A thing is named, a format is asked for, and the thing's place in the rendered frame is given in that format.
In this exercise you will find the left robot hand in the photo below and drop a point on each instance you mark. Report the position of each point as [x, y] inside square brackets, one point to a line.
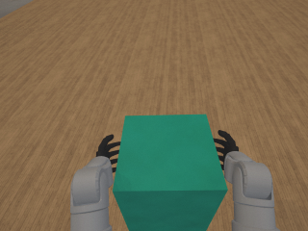
[104, 147]

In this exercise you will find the robot right forearm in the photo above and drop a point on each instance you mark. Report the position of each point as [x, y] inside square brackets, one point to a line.
[252, 191]

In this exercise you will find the right robot hand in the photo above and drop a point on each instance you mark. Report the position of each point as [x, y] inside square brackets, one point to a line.
[229, 146]

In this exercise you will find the robot left forearm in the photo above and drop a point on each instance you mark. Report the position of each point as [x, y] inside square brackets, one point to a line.
[89, 196]

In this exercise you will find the carton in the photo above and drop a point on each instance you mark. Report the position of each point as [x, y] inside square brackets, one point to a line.
[168, 176]

